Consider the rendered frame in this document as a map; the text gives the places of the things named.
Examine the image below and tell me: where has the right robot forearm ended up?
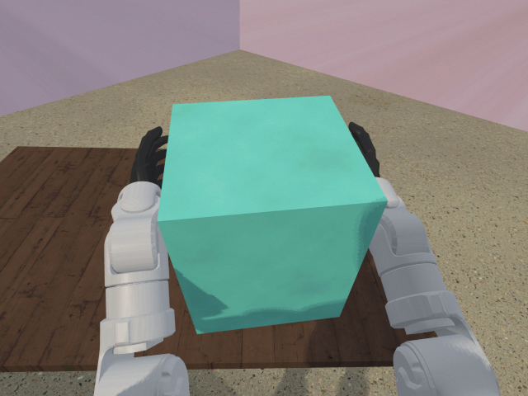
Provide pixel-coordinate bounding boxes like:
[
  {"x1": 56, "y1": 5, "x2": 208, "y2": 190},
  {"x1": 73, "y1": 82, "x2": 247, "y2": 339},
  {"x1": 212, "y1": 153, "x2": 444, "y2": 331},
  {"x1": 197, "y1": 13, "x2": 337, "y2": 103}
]
[{"x1": 369, "y1": 177, "x2": 501, "y2": 396}]

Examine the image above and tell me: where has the robot right upper arm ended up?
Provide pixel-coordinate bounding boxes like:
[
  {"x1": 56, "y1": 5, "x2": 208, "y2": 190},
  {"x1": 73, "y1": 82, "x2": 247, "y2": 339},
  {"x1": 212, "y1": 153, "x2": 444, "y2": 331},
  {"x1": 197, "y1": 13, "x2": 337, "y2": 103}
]
[{"x1": 394, "y1": 334, "x2": 500, "y2": 396}]

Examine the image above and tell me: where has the robot left upper arm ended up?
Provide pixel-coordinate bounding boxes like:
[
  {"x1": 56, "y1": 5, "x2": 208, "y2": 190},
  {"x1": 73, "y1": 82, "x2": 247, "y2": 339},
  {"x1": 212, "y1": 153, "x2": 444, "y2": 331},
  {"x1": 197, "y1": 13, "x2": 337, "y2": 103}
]
[{"x1": 96, "y1": 353, "x2": 190, "y2": 396}]

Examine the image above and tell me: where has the table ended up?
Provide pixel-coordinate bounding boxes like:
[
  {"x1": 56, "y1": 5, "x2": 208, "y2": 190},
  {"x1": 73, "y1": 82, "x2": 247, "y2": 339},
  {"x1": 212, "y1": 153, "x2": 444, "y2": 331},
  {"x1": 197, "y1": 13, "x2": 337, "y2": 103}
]
[{"x1": 0, "y1": 146, "x2": 438, "y2": 372}]

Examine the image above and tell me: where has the robot right hand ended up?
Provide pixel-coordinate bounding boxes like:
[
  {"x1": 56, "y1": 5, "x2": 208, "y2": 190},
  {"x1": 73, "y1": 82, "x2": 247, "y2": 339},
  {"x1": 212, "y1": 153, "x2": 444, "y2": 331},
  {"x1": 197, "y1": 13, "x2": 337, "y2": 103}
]
[{"x1": 348, "y1": 122, "x2": 380, "y2": 177}]

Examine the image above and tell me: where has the robot left hand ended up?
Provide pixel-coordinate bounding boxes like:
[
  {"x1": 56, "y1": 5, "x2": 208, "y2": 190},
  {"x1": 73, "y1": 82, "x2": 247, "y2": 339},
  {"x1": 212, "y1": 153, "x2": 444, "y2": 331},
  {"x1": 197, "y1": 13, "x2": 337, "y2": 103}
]
[{"x1": 130, "y1": 126, "x2": 168, "y2": 189}]

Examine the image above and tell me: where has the carton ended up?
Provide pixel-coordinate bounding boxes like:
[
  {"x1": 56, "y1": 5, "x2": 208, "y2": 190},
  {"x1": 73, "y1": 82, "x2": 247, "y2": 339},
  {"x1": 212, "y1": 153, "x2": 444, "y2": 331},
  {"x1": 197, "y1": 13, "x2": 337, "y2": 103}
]
[{"x1": 158, "y1": 96, "x2": 388, "y2": 334}]

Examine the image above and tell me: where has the left robot forearm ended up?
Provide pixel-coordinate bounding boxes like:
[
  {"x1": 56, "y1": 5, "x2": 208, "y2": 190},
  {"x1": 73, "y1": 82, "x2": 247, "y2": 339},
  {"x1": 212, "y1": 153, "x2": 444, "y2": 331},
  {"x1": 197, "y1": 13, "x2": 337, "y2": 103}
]
[{"x1": 93, "y1": 181, "x2": 176, "y2": 396}]

